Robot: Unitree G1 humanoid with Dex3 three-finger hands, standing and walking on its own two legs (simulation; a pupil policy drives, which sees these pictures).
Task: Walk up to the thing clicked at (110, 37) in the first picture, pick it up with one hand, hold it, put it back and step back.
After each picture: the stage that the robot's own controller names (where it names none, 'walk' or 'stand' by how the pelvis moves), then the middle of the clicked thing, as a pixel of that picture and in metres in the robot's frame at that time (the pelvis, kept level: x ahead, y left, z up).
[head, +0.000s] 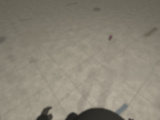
stand; (110, 37) +1.99 -0.55 -0.72
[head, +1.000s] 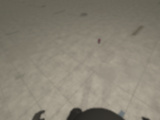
walk; (99, 41) +1.91 -0.10 -0.70
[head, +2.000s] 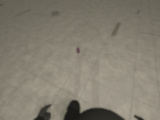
walk; (78, 50) +1.31 +0.30 -0.72
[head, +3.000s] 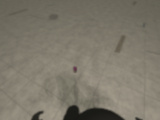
walk; (75, 69) +0.82 +0.25 -0.70
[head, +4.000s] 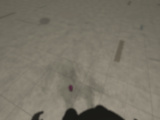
walk; (70, 88) +0.48 +0.22 -0.70
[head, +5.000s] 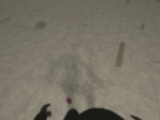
stand; (69, 101) +0.30 +0.25 -0.71
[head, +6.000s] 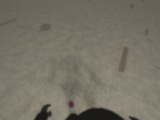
stand; (71, 104) +0.28 +0.21 -0.72
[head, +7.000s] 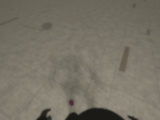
stand; (71, 102) +0.30 +0.21 -0.72
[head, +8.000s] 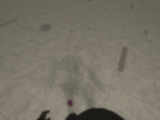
stand; (70, 103) +0.30 +0.23 -0.73
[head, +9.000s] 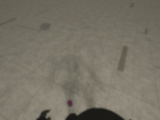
stand; (70, 103) +0.29 +0.23 -0.73
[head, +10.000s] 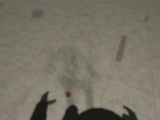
go down; (68, 94) +0.30 +0.23 -0.70
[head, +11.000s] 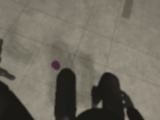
go down; (56, 65) +0.36 +0.27 -0.29
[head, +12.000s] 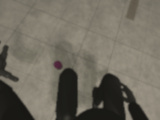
close in; (58, 65) +0.36 +0.28 -0.30
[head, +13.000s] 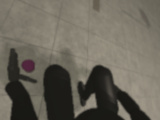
close in; (29, 66) +0.33 +0.30 -0.21
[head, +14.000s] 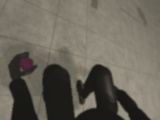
close; (27, 65) +0.33 +0.31 -0.21
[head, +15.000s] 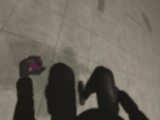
lift; (36, 65) +0.31 +0.28 -0.20
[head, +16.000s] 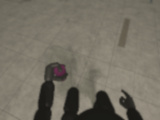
lift; (61, 73) +0.32 +0.20 +0.00
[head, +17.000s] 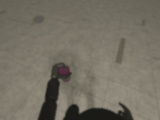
hold; (65, 74) +0.33 +0.18 +0.00
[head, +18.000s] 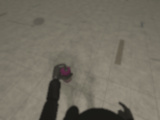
hold; (66, 74) +0.33 +0.17 -0.01
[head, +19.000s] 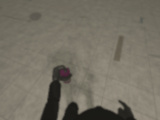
crouch; (66, 75) +0.33 +0.17 -0.03
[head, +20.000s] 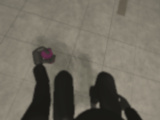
lower; (49, 56) +0.42 +0.27 -0.12
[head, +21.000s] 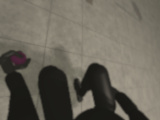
lower; (20, 61) +0.37 +0.31 -0.22
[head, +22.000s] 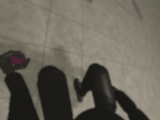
lower; (19, 61) +0.37 +0.32 -0.21
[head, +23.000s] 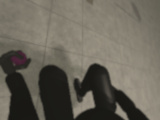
lower; (20, 60) +0.36 +0.32 -0.22
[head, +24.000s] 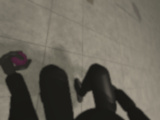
lower; (20, 61) +0.36 +0.32 -0.22
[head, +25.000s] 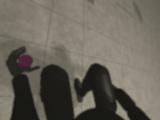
open; (25, 62) +0.35 +0.30 -0.22
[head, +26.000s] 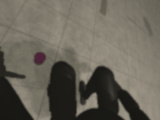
stand; (39, 59) +0.36 +0.28 -0.23
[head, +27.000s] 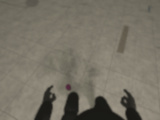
stand; (68, 87) +0.34 +0.22 -0.58
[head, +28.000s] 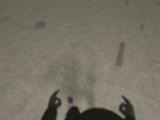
stand; (70, 100) +0.33 +0.21 -0.67
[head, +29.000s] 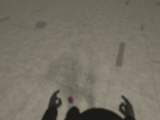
stand; (70, 100) +0.33 +0.21 -0.67
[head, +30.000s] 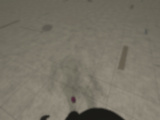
stand; (73, 100) +0.35 +0.20 -0.72
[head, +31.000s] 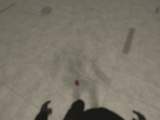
walk; (77, 83) +0.44 +0.20 -0.70
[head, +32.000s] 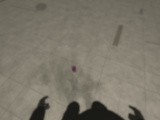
walk; (74, 69) +0.68 +0.22 -0.70
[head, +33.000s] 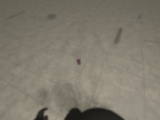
stand; (79, 62) +0.99 +0.24 -0.70
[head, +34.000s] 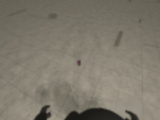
stand; (79, 63) +0.98 +0.20 -0.72
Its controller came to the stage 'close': yes
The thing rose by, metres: 0.70
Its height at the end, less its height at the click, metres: +0.00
